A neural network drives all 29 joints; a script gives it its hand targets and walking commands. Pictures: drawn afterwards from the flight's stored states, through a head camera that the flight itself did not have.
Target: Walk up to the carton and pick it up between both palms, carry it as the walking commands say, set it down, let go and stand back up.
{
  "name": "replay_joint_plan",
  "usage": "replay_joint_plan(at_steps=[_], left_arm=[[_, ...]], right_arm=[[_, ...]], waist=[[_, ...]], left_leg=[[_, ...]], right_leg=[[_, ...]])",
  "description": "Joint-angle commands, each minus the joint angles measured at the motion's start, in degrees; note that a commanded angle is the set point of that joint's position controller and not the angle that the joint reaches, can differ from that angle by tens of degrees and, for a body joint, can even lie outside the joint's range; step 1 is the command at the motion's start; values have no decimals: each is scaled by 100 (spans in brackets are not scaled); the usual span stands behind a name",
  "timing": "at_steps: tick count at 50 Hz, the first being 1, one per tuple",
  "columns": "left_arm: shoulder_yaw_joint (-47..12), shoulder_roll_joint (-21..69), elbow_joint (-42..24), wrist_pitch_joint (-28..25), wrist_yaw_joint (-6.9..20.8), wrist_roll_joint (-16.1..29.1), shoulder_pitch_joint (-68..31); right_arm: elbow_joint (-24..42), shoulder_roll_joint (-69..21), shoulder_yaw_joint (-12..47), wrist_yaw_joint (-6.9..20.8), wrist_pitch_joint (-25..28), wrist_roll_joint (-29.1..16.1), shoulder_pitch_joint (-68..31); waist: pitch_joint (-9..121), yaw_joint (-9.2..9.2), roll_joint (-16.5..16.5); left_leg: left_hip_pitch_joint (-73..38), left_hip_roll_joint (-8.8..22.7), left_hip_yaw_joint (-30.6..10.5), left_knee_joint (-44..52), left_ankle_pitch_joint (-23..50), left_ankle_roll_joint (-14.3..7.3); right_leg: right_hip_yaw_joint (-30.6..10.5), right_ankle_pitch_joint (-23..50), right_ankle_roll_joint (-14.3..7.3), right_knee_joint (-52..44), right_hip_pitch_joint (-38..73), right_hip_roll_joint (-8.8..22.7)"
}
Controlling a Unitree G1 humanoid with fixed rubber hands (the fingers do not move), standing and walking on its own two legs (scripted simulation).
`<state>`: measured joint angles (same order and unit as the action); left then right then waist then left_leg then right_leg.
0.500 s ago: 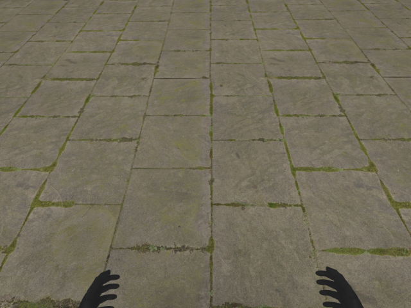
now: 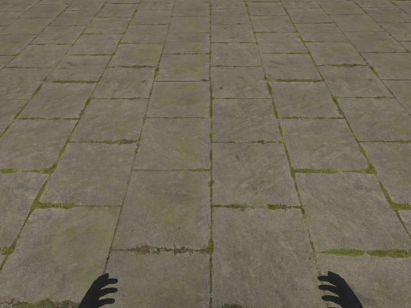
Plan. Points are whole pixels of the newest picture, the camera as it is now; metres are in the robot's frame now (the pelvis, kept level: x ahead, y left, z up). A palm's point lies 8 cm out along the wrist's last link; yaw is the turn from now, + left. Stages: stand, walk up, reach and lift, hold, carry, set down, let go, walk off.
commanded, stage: stand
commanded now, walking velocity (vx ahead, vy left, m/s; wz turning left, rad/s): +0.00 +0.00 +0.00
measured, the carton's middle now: out of the picture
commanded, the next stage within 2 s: walk up in 1.02 s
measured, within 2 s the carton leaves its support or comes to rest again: neither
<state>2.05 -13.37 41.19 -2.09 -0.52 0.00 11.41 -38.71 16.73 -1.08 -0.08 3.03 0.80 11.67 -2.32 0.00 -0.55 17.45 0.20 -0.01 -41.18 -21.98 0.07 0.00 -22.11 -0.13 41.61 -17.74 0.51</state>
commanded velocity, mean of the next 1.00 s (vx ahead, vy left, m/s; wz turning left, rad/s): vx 0.00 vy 0.00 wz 0.00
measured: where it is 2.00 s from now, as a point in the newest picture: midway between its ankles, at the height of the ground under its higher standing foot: outside the picture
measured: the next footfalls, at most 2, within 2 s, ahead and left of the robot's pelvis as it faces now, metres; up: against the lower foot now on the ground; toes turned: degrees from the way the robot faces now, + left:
left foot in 1.90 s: -0.06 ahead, +0.12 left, +0.00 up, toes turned +18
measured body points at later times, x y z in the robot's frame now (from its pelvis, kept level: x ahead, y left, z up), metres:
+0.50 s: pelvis -0.01 -0.01 +0.00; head -0.01 -0.01 +0.45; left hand +0.13 +0.25 -0.10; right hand +0.13 -0.28 -0.10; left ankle +0.00 +0.12 -0.72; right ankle +0.00 -0.12 -0.72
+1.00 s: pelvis -0.02 -0.01 +0.01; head -0.03 -0.02 +0.46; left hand +0.11 +0.25 -0.10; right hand +0.11 -0.28 -0.10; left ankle +0.00 +0.12 -0.72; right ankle +0.00 -0.12 -0.72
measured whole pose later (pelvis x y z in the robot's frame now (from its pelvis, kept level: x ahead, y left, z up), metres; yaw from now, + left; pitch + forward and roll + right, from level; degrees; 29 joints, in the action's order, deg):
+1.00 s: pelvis -0.02 -0.01 +0.01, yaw +0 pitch -4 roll +1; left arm 2.1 -13.8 49.0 -2.2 -0.1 0.0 9.7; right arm -45.8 17.2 -1.1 -0.1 2.9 0.8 11.6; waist -2.4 0.0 -0.2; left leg 14.0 0.2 0.0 -34.9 -17.3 0.1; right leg 0.0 -18.2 -0.7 36.9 -15.0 0.5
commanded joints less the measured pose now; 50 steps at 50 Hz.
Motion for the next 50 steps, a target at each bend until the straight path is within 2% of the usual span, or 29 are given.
replay_joint_plan(at_steps=[1, 3, 5, 8, 10, 11, 12, 14, 16, 17, 20, 22, 23, 24, 25, 29, 30, 31, 33, 35, 36, 40, 41, 42, 44, 46, 47, 48, 50], left_arm=[[392, -1599, -147, -115, -38, -76, -400], [398, -1568, -198, -132, -1, -116, -503], [396, -1577, -80, -150, -4, -94, -619], [390, -1518, 19, -148, -12, -121, -598], [331, -1486, -32, -152, 31, -70, -456], [344, -1530, 109, -163, 30, -61, -451], [358, -1480, 83, -184, 35, -48, -473], [344, -1643, 70, -108, -5, -94, -508], [335, -1541, 153, -121, -5, -41, -595], [326, -1486, 172, -128, -21, -58, -535], [373, -1703, 131, -164, 10, -82, -625], [356, -1621, 263, -161, 10, -52, -439], [326, -1484, 157, -135, 21, -63, -695], [327, -1548, 180, -82, -20, -132, -620], [331, -1500, 121, -125, -36, -63, -670], [327, -1546, 244, -145, -13, -55, -642], [363, -1638, 288, -129, -1, -26, -582], [305, -1502, 249, -144, 2, -18, -625], [322, -1655, 378, -128, -44, -45, -672], [334, -1544, 333, -123, -4, -61, -707], [291, -1485, 430, -104, 5, -37, -606], [295, -1461, 462, -95, 8, -34, -871], [295, -1410, 480, -103, 0, -50, -624], [311, -1604, 519, -132, 15, -111, -755], [296, -1556, 567, -142, 26, -5, -650], [242, -1458, 585, -142, 20, -74, -771], [324, -1541, 540, -135, 20, -103, -876], [342, -1677, 679, -135, 23, -91, -849], [313, -1663, 716, -114, 15, -94, -941]], right_arm=[[-10, 1290, -388, -59, 136, 87, -325], [95, 1308, -429, -72, 146, 78, -568], [39, 1184, -398, -68, 96, 82, -407], [-66, 1234, -392, -105, 78, 104, -415], [8, 1387, -420, -75, 103, 81, -489], [-48, 1330, -422, -62, 108, 89, -383], [-34, 1424, -430, -72, 124, 123, -492], [-70, 1358, -442, -58, 147, 97, -456], [-101, 1306, -434, -57, 163, 43, -369], [-152, 1364, -388, -64, 193, 82, -379], [-64, 1246, -408, -70, 127, 81, -517], [-244, 1309, -401, -80, 149, 58, -354], [-229, 1361, -432, -74, 109, 100, -485], [-285, 1329, -407, -90, 110, 69, -300], [-280, 1372, -420, -70, 125, 109, -409], [-309, 1401, -385, -101, 100, 71, -421], [-417, 1417, -401, -100, 96, 20, -270], [-406, 1324, -346, -114, 111, 29, -466], [-417, 1289, -363, -64, 72, 33, -422], [-415, 1383, -362, -67, 117, 76, -399], [-427, 1420, -389, -48, 104, 60, -670], [-504, 1277, -327, -71, 113, 31, -595], [-540, 1310, -375, -92, 109, 7, -522], [-533, 1169, -308, -86, 120, 9, -561], [-616, 1364, -367, -83, 56, 29, -505], [-662, 1227, -329, -70, 56, 5, -534], [-621, 1178, -312, -82, 100, 20, -494], [-641, 1218, -326, -51, 111, 33, -491], [-704, 1174, -328, -39, 72, 33, -592]], waist=[[426, -90, 152], [440, -27, -158], [289, -78, 261], [211, -36, 240], [79, -169, -26], [403, -55, 291], [218, -204, 105], [234, -27, 275], [379, 11, -10], [155, -120, -107], [119, -37, -8], [488, -117, 441], [226, -126, 181], [66, -1, 254], [142, -111, 186], [112, -24, 338], [381, -45, 57], [345, -128, 88], [154, 4, 190], [125, -60, 157], [212, -222, 318], [94, -4, 255], [433, -121, 269], [277, -12, 426], [128, -118, 179], [98, -17, 251], [-56, 17, 534], [155, 26, 235], [-93, 9, 487]], left_leg=[[-193, 545, -665, 938, 1601, -447], [-224, 588, -515, 864, 1500, -440], [-123, 503, -549, 954, 1382, -474], [-217, 571, -689, 1048, 1284, -513], [-155, 545, -662, 1051, 1296, -536], [-164, 649, -780, 1057, 1208, -535], [21, 623, -835, 1110, 1270, -584], [-22, 579, -756, 1125, 1146, -545], [-203, 588, -672, 1103, 1445, -476], [-54, 559, -859, 1079, 1407, -517], [-27, 579, -812, 1054, 1356, -538], [-282, 551, -744, 1090, 1116, -522], [-156, 542, -685, 1096, 1265, -525], [-9, 557, -776, 1064, 1122, -520], [-52, 528, -720, 1032, 1163, -511], [-84, 521, -629, 1093, 1399, -473], [-370, 512, -527, 1069, 1530, -423], [-298, 570, -681, 1082, 1597, -500], [-159, 535, -761, 1210, 1299, -490], [-116, 570, -732, 1315, 1135, -471], [-158, 555, -633, 1308, 1145, -481], [-257, 571, -601, 1358, 1272, -438], [-400, 558, -640, 1254, 1353, -435], [-506, 536, -622, 1332, 1567, -372], [-347, 597, -655, 1373, 1168, -444], [-362, 549, -637, 1452, 1041, -441], [-196, 529, -634, 1471, 808, -440], [-358, 510, -540, 1434, 1092, -405], [-216, 499, -628, 1583, 865, -395]], right_leg=[[-616, 1583, -435, -740, 238, 400], [-551, 1362, -418, -900, 89, 408], [-640, 1517, -426, -902, 126, 425], [-688, 1220, -427, -856, -49, 427], [-734, 1226, -456, -978, -73, 426], [-564, 1289, -448, -892, 237, 401], [-600, 1248, -431, -896, 229, 398], [-657, 1627, -423, -874, 200, 406], [-633, 1370, -404, -882, 228, 428], [-810, 1395, -425, -933, 187, 407], [-733, 1227, -380, -1005, 43, 378], [-791, 1258, -484, -1026, 236, 468], [-755, 1253, -462, -963, -23, 493], [-861, 1322, -480, -1175, 167, 439], [-835, 1435, -473, -1096, 185, 526], [-796, 1449, -412, -1211, 249, 507], [-742, 1470, -424, -1103, 264, 521], [-720, 1566, -428, -1111, 278, 487], [-863, 1240, -442, -1214, 180, 485], [-705, 1069, -419, -1112, 153, 400], [-636, 1143, -398, -1271, 309, 413], [-905, 1236, -443, -1398, 185, 577], [-759, 1385, -388, -1352, 436, 488], [-799, 1439, -430, -1385, 264, 484], [-893, 901, -400, -1522, 156, 532], [-938, 1019, -424, -1747, 217, 515], [-910, 923, -419, -1731, 279, 532], [-876, 979, -397, -1715, 304, 570], [-810, 723, -320, -1787, 212, 506]])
